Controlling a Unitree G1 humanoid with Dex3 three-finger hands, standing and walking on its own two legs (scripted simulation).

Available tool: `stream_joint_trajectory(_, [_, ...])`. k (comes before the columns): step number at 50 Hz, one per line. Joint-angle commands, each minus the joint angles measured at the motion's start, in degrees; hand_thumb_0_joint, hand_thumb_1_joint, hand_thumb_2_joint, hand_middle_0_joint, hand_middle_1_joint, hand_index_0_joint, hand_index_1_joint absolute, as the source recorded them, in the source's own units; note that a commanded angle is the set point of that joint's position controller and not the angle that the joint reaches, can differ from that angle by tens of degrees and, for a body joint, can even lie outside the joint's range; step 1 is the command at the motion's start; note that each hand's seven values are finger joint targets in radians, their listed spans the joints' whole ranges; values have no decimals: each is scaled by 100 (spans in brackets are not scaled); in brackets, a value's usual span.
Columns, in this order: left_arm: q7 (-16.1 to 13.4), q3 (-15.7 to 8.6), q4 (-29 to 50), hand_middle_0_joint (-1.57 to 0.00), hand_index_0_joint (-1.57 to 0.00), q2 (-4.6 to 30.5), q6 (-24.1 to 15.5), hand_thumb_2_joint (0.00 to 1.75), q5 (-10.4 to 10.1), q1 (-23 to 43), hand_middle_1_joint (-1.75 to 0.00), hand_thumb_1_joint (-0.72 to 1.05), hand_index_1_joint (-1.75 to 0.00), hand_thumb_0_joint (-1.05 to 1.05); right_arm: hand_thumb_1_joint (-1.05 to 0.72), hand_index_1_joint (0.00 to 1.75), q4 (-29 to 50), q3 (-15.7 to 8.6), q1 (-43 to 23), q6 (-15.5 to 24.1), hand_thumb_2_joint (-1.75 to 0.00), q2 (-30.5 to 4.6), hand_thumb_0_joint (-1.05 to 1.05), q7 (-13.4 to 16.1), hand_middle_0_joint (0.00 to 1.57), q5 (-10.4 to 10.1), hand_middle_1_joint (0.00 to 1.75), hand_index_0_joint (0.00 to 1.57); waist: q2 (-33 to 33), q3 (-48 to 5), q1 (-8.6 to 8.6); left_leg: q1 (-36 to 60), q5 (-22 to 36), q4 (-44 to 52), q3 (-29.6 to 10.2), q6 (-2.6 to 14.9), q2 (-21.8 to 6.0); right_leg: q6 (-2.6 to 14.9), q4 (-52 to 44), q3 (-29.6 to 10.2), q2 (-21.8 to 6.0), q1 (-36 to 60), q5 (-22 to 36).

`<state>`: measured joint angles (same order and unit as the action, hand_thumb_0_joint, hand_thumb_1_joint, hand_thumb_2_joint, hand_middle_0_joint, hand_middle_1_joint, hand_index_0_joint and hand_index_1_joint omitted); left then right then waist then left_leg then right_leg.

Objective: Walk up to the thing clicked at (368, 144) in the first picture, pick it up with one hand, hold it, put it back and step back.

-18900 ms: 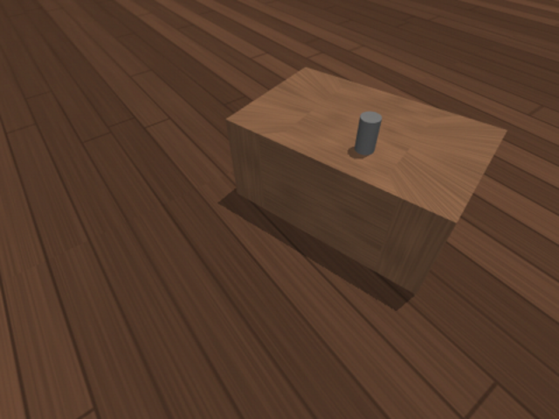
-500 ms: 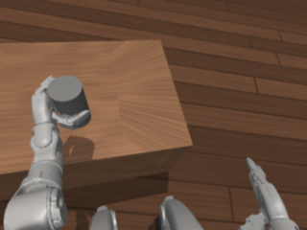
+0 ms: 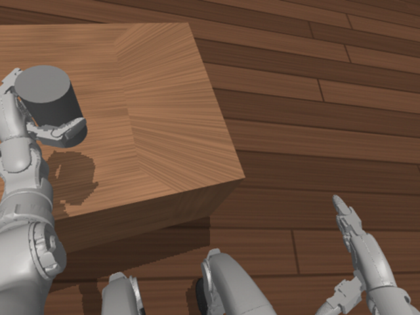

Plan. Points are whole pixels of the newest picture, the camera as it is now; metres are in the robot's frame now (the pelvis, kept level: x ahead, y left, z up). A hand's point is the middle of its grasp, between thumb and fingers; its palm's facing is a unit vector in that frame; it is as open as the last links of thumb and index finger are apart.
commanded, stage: crouch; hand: left
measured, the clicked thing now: (56, 110) +0.53 +0.17 +0.01
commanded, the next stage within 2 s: lower in 0.16 s
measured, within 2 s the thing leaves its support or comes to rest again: rests again in 1.44 s
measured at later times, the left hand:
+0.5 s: hand (57, 112) +0.56 +0.18 -0.03, palm faces +0.14 -0.99 +0.01, open 10.7 cm
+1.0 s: hand (64, 118) +0.57 +0.18 -0.08, palm faces +0.15 -0.99 +0.01, open 10.7 cm
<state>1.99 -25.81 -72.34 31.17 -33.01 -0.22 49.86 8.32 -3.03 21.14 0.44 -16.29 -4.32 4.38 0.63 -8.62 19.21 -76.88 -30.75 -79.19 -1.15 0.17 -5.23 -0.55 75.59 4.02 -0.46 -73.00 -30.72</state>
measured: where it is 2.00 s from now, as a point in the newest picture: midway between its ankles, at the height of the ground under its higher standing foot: outside the picture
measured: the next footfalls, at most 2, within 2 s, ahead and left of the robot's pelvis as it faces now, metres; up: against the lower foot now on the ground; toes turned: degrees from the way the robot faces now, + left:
none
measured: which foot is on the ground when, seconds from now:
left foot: down 0.00-1.00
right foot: down 0.00-1.00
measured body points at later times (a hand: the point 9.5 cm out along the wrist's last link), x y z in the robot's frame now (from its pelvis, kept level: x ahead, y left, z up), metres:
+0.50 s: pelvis +0.00 +0.00 -0.02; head +0.19 +0.07 +0.38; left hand +0.54 +0.23 -0.03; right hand +0.17 -0.27 +0.03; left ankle +0.05 +0.12 -0.60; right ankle +0.04 -0.13 -0.60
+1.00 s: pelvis -0.01 +0.01 -0.05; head +0.20 +0.08 +0.34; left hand +0.55 +0.23 -0.07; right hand +0.16 -0.27 +0.03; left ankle +0.05 +0.12 -0.60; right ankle +0.04 -0.13 -0.60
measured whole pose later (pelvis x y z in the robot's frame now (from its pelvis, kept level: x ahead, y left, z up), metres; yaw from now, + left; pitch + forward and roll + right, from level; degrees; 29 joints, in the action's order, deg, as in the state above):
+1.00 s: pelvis -0.01 +0.01 -0.05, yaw -3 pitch +35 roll -7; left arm 0.6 -28.6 -75.7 40.2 -33.0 3.4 55.6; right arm 15.2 -3.1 20.0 0.6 -17.2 -5.7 5.1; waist 0.8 -9.1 25.3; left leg -92.3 -33.9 -91.0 -2.9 0.7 -5.9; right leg -1.0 86.0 4.8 0.3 -87.5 -33.1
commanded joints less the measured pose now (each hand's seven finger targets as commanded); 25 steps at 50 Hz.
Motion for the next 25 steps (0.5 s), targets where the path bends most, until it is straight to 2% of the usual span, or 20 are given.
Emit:
stream_joint_trajectory(1, [-46, -70, 1006, -125, -129, 1361, -375, 127, 57, 2473, -143, 3, -141, 0, 54, 5, 1087, -687, 150, 311, -5, -967, 0, 141, 5, -31, 5, 5, -1546, -3211, -1, 2486, 1746, 786, -261, 56, 288, 206, -741, -190, 272, 1234, 1698])
stream_joint_trajectory(2, [-58, -102, 1017, -125, -130, 1394, -384, 127, 79, 2541, -143, 3, -141, 0, 54, 5, 1137, -680, 145, 312, -5, -972, 0, 128, 5, -18, 5, 5, -1522, -3236, 38, 2419, 1661, 769, -271, 58, 281, 209, -730, -186, 280, 1173, 1628])
stream_joint_trajectory(4, [-41, -82, 1020, -125, -129, 1463, -355, 127, 98, 2529, -142, 3, -141, 0, 54, 5, 1029, -814, 178, 305, -5, -1031, 0, 147, 5, -13, 5, 5, -1696, -3234, 57, 2453, 1534, 739, -243, 56, 285, 200, -744, -240, 267, 1138, 1532])
stream_joint_trajectory(6, [-41, -111, 1069, -125, -129, 1546, -323, 126, 87, 2622, -142, 2, -140, 0, 54, 5, 1173, -742, 157, 318, -5, -1006, 0, 142, 5, -38, 5, 5, -1545, -3358, 98, 2283, 1593, 650, -242, 92, 286, 175, -717, -265, 278, 1229, 1649])
stream_joint_trajectory(7, [-48, -132, 1087, -125, -129, 1494, -317, 126, 67, 2652, -142, 2, -141, 0, 54, 5, 1239, -811, 96, 325, -5, -1051, 0, 155, 5, -33, 5, 5, -1582, -3419, 164, 2329, 1666, 646, -261, 84, 278, 181, -692, -234, 273, 1222, 1707])
stream_joint_trajectory(8, [-52, -131, 1173, -125, -129, 1548, -310, 125, 66, 2665, -142, -1, -140, 0, 54, 5, 1242, -810, 116, 333, -5, -1072, 0, 155, 5, -34, 5, 5, -1646, -3467, 95, 2366, 1690, 648, -253, 79, 281, 188, -677, -230, 273, 1248, 1718])
stream_joint_trajectory(9, [-36, -89, 1139, -125, -129, 1544, -300, 125, 81, 2667, -141, -1, -140, 0, 53, 5, 1157, -750, 193, 312, -5, -1000, 0, 145, 5, -43, 5, 5, -1705, -3428, 134, 2306, 1704, 616, -242, 87, 284, 178, -664, -258, 266, 1223, 1750])
stream_joint_trajectory(11, [-33, -104, 1056, -123, -127, 1565, -259, 124, 123, 2616, -139, 0, -138, 0, 53, 5, 1134, -860, 193, 305, -5, -1089, 0, 156, 5, -39, 5, 5, -1769, -3457, 153, 2530, 1947, 575, -275, 63, 257, 217, -586, -164, 308, 970, 1818])
stream_joint_trajectory(13, [-17, -61, 1080, -122, -125, 1508, -250, 123, 109, 2653, -138, 0, -137, 0, 53, 5, 1025, -812, 234, 299, -5, -1060, 0, 158, 5, -32, 5, 5, -1886, -3372, 182, 2605, 1993, 566, -300, 44, 243, 225, -570, -130, 310, 815, 1781])
stream_joint_trajectory(14, [-16, -103, 1153, -125, -127, 1578, -245, 120, 111, 2703, -136, 2, -137, 0, 52, 5, 1105, -775, 216, 294, -6, -1042, 0, 147, 5, -41, 5, 5, -1856, -3376, 144, 2566, 1938, 581, -306, 44, 250, 227, -567, -122, 310, 811, 1731])
stream_joint_trajectory(16, [8, -46, 822, -128, -130, 1406, -207, 122, 120, 2637, -140, 3, -140, 0, 52, 5, 1092, -728, 122, 305, -6, -985, 0, 145, 5, -41, 5, 5, -1765, -3195, 237, 2463, 1816, 572, -333, 42, 231, 231, -557, -93, 324, 676, 1630])
stream_joint_trajectory(17, [-10, -37, 843, -127, -129, 1440, -222, 123, 137, 2610, -140, 6, -140, 0, 53, 5, 1114, -722, 86, 319, -6, -976, 0, 139, 5, -40, 5, 5, -1791, -3150, 222, 2406, 1787, 547, -332, 43, 233, 228, -528, -91, 328, 648, 1627])
stream_joint_trajectory(18, [-24, -54, 880, -128, -129, 1468, -251, 124, 142, 2687, -140, 6, -141, 0, 53, 5, 1110, -740, 143, 317, -6, -1032, 0, 144, 5, -24, 5, 5, -1804, -3159, 292, 2408, 1808, 514, -351, 40, 221, 235, -494, -69, 329, 532, 1608])
stream_joint_trajectory(19, [-36, -42, 804, -128, -130, 1454, -263, 124, 152, 2565, -140, 6, -141, 0, 53, 5, 996, -743, 180, 312, -5, -1021, 0, 133, 5, -10, 5, 5, -1839, -3161, 260, 2380, 1870, 444, -334, 54, 231, 230, -460, -81, 328, 533, 1654])
stream_joint_trajectory(21, [-39, -94, 952, -127, -129, 1564, -323, 124, 135, 2701, -140, 6, -140, 0, 53, 5, 1244, -754, 49, 363, -5, -1083, 0, 126, 5, -15, 5, 5, -1857, -3446, 258, 2516, 2068, 372, -384, 35, 215, 242, -373, -65, 341, 516, 1750])
stream_joint_trajectory(22, [-56, -94, 904, -129, -131, 1542, -344, 124, 149, 2734, -142, 6, -141, 0, 53, 5, 1232, -735, 108, 352, -5, -1056, 0, 112, 5, -5, 5, 5, -1912, -3416, 313, 2489, 2131, 361, -397, 26, 204, 250, -334, -51, 343, 462, 1780])
stream_joint_trajectory(24, [-102, -160, 933, -129, -131, 1653, -389, 125, 173, 2664, -142, 6, -142, 0, 53, 5, 1214, -846, 187, 341, -6, -1140, 0, 104, 5, 8, 5, 5, -1914, -3442, 300, 2356, 2105, 279, -373, 46, 226, 244, -279, -67, 337, 500, 1825])
stream_joint_trajectory(25, [-109, -195, 979, -128, -130, 1786, -422, 126, 183, 2778, -142, 5, -143, 0, 53, 5, 1190, -818, 160, 347, -6, -1096, 0, 102, 5, -8, 5, 5, -1941, -3470, 303, 2254, 1966, 236, -368, 60, 244, 235, -255, -95, 334, 502, 1752])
